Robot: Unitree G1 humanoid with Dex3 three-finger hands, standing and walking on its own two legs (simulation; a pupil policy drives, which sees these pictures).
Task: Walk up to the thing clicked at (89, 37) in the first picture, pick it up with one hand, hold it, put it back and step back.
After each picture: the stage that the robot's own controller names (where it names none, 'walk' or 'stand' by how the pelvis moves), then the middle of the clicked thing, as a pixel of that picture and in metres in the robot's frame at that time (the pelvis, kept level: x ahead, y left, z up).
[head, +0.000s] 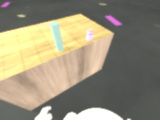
stand; (89, 34) +0.83 +0.03 +0.04
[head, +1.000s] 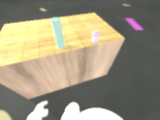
sink last; (95, 35) +0.76 +0.00 +0.06
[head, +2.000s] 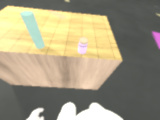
sink last; (82, 45) +0.54 +0.10 +0.07
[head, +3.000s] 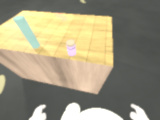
stand; (71, 48) +0.51 +0.19 +0.07
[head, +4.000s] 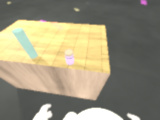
stand; (69, 57) +0.47 +0.18 +0.04
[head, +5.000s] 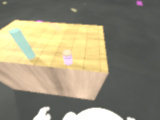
stand; (67, 57) +0.47 +0.19 +0.04
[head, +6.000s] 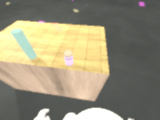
stand; (68, 58) +0.47 +0.19 +0.04
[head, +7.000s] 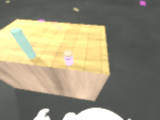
stand; (68, 58) +0.46 +0.18 +0.04
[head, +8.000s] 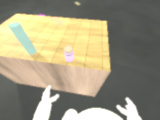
rise first; (69, 54) +0.48 +0.19 +0.04
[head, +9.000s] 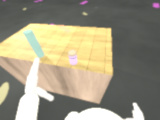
go down; (72, 57) +0.48 +0.19 +0.04
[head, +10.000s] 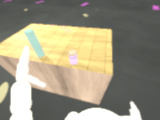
go down; (73, 57) +0.49 +0.18 +0.05
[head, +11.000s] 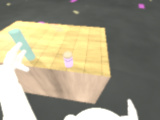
go down; (68, 59) +0.45 +0.17 +0.05
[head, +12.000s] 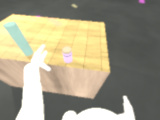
close in; (67, 54) +0.47 +0.17 +0.06
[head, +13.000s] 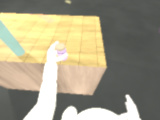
close; (61, 52) +0.47 +0.19 +0.08
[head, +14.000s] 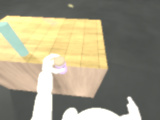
lift; (61, 65) +0.36 +0.19 +0.08
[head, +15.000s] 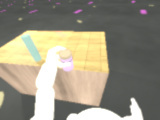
lift; (66, 60) +0.32 +0.15 +0.21
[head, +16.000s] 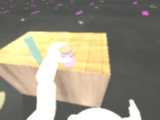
hold; (68, 56) +0.33 +0.14 +0.23
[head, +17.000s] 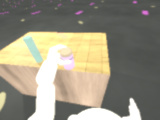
hold; (67, 59) +0.32 +0.15 +0.22
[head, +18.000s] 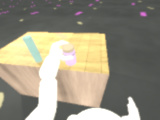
crouch; (69, 55) +0.34 +0.14 +0.23
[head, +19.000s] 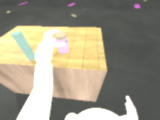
crouch; (62, 43) +0.43 +0.17 +0.24
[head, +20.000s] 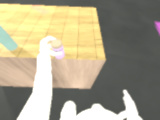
lower; (58, 49) +0.46 +0.18 +0.10
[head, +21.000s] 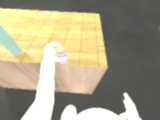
lower; (61, 54) +0.43 +0.18 +0.09
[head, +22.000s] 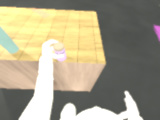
lower; (60, 52) +0.45 +0.18 +0.09
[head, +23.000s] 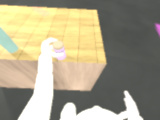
lower; (59, 50) +0.46 +0.18 +0.10
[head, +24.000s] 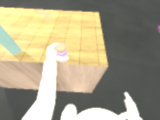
open; (62, 53) +0.44 +0.18 +0.09
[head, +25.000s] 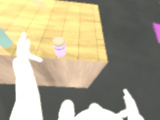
rise; (59, 47) +0.46 +0.17 +0.10
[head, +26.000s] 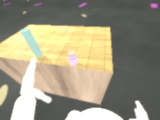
sink last; (72, 58) +0.46 +0.18 +0.08
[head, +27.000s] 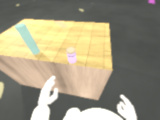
stand; (71, 55) +0.47 +0.18 +0.08
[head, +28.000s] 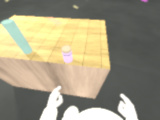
stand; (67, 54) +0.45 +0.18 +0.10
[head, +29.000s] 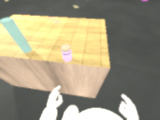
stand; (66, 53) +0.45 +0.19 +0.10
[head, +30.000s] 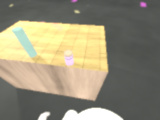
stand; (69, 58) +0.46 +0.19 +0.05
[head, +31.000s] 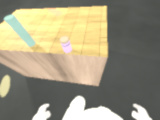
walk; (66, 44) +0.52 +0.22 +0.07
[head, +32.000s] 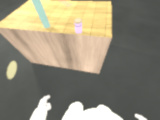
walk; (78, 26) +0.77 +0.15 +0.07
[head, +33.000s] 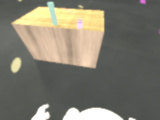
stand; (79, 23) +1.05 +0.17 +0.06
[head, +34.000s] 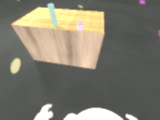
stand; (80, 25) +1.04 +0.16 +0.04
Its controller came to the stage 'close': yes
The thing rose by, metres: 0.20
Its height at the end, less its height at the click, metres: +0.00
